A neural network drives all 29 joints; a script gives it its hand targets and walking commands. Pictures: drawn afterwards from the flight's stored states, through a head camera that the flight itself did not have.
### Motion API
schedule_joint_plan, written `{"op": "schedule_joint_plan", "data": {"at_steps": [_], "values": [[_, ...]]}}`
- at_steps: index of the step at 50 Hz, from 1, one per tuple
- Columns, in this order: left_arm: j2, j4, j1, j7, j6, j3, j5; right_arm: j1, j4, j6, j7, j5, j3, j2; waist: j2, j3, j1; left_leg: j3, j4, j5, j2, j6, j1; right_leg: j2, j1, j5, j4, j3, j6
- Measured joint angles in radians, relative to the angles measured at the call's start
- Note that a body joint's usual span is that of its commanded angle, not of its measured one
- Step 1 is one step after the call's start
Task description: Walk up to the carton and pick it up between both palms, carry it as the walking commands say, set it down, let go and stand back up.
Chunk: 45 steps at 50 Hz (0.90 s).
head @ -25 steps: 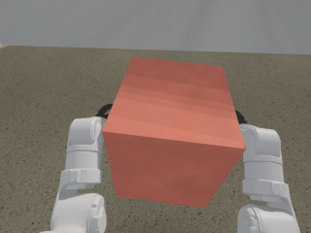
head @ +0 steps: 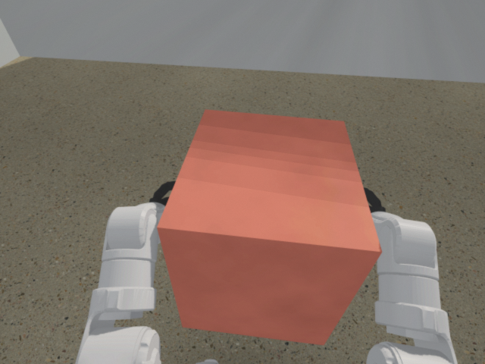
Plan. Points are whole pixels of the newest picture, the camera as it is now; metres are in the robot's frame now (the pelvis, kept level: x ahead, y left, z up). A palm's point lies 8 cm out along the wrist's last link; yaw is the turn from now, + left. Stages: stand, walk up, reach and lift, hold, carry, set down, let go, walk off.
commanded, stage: carry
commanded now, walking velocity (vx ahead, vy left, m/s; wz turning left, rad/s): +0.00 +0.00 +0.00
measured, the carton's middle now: (263, 224) +0.35 +0.01 +0.05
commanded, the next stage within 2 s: none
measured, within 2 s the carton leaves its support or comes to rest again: neither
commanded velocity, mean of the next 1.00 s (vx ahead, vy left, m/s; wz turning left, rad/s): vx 0.00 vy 0.00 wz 0.00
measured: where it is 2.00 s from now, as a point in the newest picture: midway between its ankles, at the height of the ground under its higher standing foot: outside the picture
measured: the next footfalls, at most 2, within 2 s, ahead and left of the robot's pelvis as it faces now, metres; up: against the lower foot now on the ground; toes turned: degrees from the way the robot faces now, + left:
left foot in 0.50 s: +0.10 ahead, +0.10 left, +0.00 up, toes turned +3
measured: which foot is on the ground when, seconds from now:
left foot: down 0.00-0.38, up 0.40-0.48, down 0.50-1.00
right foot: down 0.00-1.00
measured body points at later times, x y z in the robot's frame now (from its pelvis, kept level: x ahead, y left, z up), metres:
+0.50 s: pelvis -0.02 -0.01 +0.00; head -0.04 -0.01 +0.45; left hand +0.28 +0.16 +0.06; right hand +0.29 -0.19 +0.07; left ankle +0.05 +0.09 -0.71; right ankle +0.09 -0.12 -0.71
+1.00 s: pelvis -0.01 -0.01 +0.01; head -0.03 -0.01 +0.46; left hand +0.29 +0.16 +0.08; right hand +0.30 -0.19 +0.08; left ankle +0.06 +0.09 -0.71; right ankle +0.09 -0.12 -0.71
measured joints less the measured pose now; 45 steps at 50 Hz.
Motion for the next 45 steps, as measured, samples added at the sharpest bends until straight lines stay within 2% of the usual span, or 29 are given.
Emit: {"op": "schedule_joint_plan", "data": {"at_steps": [3, 6, 8, 10, 12, 15, 19, 21, 23, 24, 27, 31, 34, 37, 40, 45], "values": [[-0.016, -0.027, 0.027, -0.001, -0.004, 0.006, 0.008, 0.017, -0.016, -0.003, 0.002, 0.005, 0.007, -0.003, 0.005, -0.004, -0.007, -0.003, 0.018, -0.016, 0.001, -0.004, -0.015, 0.000, -0.014, -0.004, 0.017, -0.004, -0.005], [-0.042, -0.042, 0.046, -0.001, -0.004, 0.012, 0.030, 0.043, -0.020, -0.011, 0.004, 0.021, 0.009, -0.012, -0.011, -0.017, -0.016, -0.007, 0.083, -0.154, -0.015, 0.002, -0.048, -0.015, -0.030, 0.019, 0.022, -0.007, -0.006], [-0.051, -0.050, 0.061, -0.001, -0.004, 0.008, 0.041, 0.048, -0.010, -0.014, 0.004, 0.033, 0.015, -0.023, -0.013, -0.019, -0.026, -0.002, 0.105, -0.191, -0.020, 0.013, -0.029, -0.015, -0.031, 0.022, 0.016, -0.010, -0.002], [-0.050, -0.059, 0.073, -0.001, -0.006, 0.001, 0.043, 0.045, 0.001, -0.021, 0.004, 0.040, 0.019, -0.027, -0.023, -0.017, -0.042, 0.003, 0.065, -0.127, -0.026, 0.022, -0.010, -0.020, -0.036, 0.020, 0.019, -0.010, 0.002], [-0.048, -0.077, 0.091, -0.001, -0.011, 0.003, 0.039, 0.037, 0.004, -0.023, 0.004, 0.037, 0.023, -0.023, -0.020, -0.010, -0.048, 0.009, 0.040, -0.031, -0.016, 0.018, -0.005, -0.013, -0.049, -0.045, 0.046, -0.004, 0.009], [-0.038, -0.076, 0.097, -0.001, -0.017, 0.018, 0.026, 0.021, 0.022, -0.031, 0.004, 0.019, 0.022, -0.007, -0.015, -0.012, -0.048, 0.022, 0.047, -0.036, -0.008, 0.010, -0.020, -0.008, -0.057, -0.134, 0.099, 0.011, 0.003], [-0.062, -0.109, 0.120, -0.003, -0.029, 0.031, 0.034, 0.075, -0.037, -0.043, 0.007, 0.020, 0.023, 0.005, 0.009, -0.014, -0.032, 0.007, 0.066, -0.061, 0.002, -0.001, -0.046, 0.000, -0.052, 0.008, 0.044, -0.005, -0.009], [-0.088, -0.132, 0.138, -0.003, -0.024, 0.036, 0.049, 0.122, -0.076, -0.046, 0.008, 0.031, 0.016, 0.009, -0.007, -0.026, -0.026, -0.003, 0.141, -0.192, -0.018, 0.001, -0.078, -0.013, -0.064, 0.012, 0.044, -0.011, -0.013], [-0.096, -0.141, 0.154, -0.002, -0.025, 0.032, 0.054, 0.130, -0.079, -0.044, 0.007, 0.037, 0.016, 0.007, -0.014, -0.024, -0.032, -0.002, 0.158, -0.218, -0.027, 0.012, -0.056, -0.018, -0.057, 0.008, 0.027, -0.016, -0.012], [-0.095, -0.141, 0.161, -0.002, -0.029, 0.027, 0.053, 0.124, -0.071, -0.043, 0.008, 0.038, 0.018, 0.002, -0.012, -0.026, -0.037, 0.004, 0.114, -0.215, -0.027, 0.018, -0.021, -0.017, -0.055, 0.012, 0.017, -0.020, -0.010], [-0.079, -0.139, 0.162, -0.003, -0.052, 0.015, 0.044, 0.094, -0.050, -0.056, 0.009, 0.038, 0.025, -0.005, -0.028, -0.004, -0.051, 0.016, 0.029, -0.073, -0.038, 0.019, 0.018, -0.030, -0.050, 0.020, 0.010, -0.016, -0.002], [-0.056, -0.158, 0.155, -0.002, -0.061, 0.021, 0.021, 0.054, -0.045, -0.061, 0.008, 0.029, 0.044, -0.006, -0.015, 0.011, -0.041, 0.029, 0.033, -0.079, -0.022, 0.013, 0.016, -0.013, -0.058, -0.026, 0.016, -0.003, -0.002], [-0.070, -0.185, 0.159, -0.002, -0.053, 0.033, 0.026, 0.083, -0.083, -0.064, 0.010, 0.031, 0.043, 0.001, -0.011, -0.002, -0.033, 0.022, 0.043, -0.091, -0.024, 0.008, 0.007, -0.015, -0.053, 0.055, -0.009, -0.013, -0.013], [-0.092, -0.197, 0.173, -0.003, -0.042, 0.041, 0.043, 0.115, -0.099, -0.063, 0.011, 0.039, 0.034, 0.006, -0.019, -0.019, -0.037, 0.012, 0.045, -0.148, -0.035, 0.020, 0.007, -0.024, -0.045, 0.038, -0.019, -0.021, -0.012], [-0.093, -0.165, 0.185, -0.006, -0.053, 0.039, 0.049, 0.109, -0.059, -0.067, 0.013, 0.031, 0.027, 0.009, -0.023, -0.024, -0.044, 0.015, -0.009, -0.057, -0.033, 0.015, 0.041, -0.023, -0.021, 0.040, -0.040, -0.019, -0.006], [-0.081, -0.153, 0.200, -0.010, -0.073, 0.026, 0.039, 0.115, -0.050, -0.077, 0.016, 0.022, 0.037, 0.011, -0.014, -0.039, -0.041, 0.021, -0.004, -0.079, -0.027, 0.008, 0.045, -0.017, -0.017, 0.038, -0.044, -0.014, -0.007]]}}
